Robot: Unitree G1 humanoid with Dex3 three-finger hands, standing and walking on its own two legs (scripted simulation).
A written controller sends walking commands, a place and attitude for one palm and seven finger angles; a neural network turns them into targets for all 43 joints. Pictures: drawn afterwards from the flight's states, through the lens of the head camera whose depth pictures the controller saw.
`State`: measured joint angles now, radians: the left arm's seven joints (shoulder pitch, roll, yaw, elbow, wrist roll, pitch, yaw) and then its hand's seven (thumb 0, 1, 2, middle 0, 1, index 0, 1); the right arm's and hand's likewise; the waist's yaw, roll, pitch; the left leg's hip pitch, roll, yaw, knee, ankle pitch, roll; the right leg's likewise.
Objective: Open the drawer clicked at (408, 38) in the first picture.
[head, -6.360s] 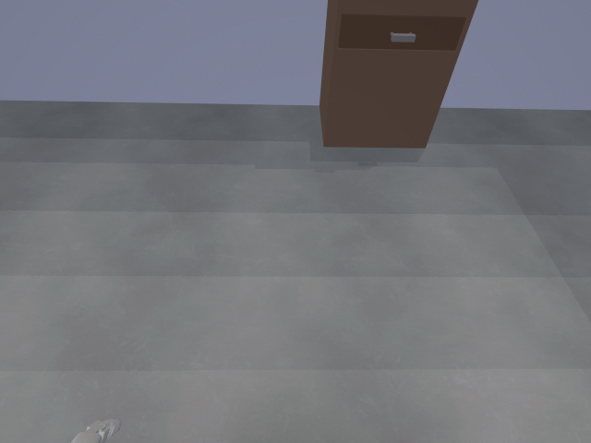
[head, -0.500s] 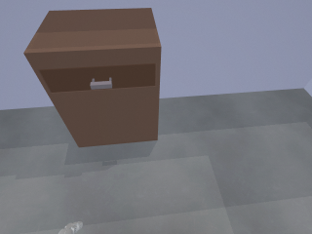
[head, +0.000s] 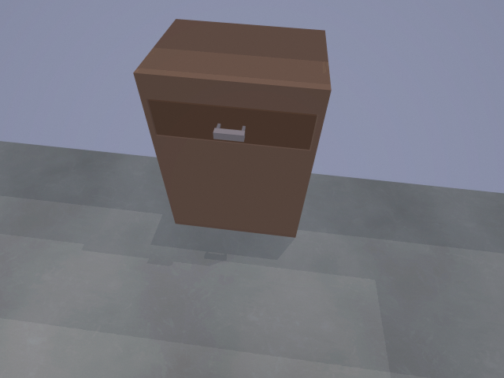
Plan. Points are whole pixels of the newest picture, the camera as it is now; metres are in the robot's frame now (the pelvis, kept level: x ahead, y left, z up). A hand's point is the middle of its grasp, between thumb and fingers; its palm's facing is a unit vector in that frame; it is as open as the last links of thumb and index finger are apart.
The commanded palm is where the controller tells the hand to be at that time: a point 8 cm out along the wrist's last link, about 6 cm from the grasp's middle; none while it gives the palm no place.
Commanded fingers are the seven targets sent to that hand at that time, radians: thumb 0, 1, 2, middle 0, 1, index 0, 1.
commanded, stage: take the last steps up to it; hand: left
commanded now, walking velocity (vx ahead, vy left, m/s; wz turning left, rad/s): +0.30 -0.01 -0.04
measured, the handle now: (230, 131) +0.85 +0.17 -0.15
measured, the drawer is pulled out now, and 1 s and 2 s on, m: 0.00 0.00 0.00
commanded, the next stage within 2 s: come to a stop and stand still in 0.90 s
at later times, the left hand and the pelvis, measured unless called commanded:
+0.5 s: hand (181, 316) +0.26 +0.18 -0.18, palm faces -0.07 -0.98 -0.20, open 7.4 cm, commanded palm none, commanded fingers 0.00 0.90 0.90 -0.20 -0.30 -0.20 -0.30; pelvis +0.14 +0.00 -0.02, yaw -2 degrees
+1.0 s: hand (185, 312) +0.28 +0.18 -0.20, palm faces +0.06 -0.99 -0.14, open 7.3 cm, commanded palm none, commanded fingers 0.00 0.90 0.90 -0.20 -0.30 -0.20 -0.30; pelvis +0.30 +0.01 -0.01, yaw -2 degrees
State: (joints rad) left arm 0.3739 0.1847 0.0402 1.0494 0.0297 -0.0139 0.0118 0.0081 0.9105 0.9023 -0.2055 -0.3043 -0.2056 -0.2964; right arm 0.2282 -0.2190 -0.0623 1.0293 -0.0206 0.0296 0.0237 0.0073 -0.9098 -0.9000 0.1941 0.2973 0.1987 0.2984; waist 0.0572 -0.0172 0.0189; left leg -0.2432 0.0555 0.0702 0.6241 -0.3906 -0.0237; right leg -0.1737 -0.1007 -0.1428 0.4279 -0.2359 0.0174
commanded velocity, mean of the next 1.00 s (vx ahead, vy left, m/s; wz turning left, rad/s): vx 0.24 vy -0.02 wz -0.02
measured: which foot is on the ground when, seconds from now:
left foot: up 0.00-0.02, down 0.04-0.52, up 0.54-0.92, down 0.94-1.00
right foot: down 0.00-0.04, up 0.06-0.50, down 0.52-0.94, up 0.96-1.00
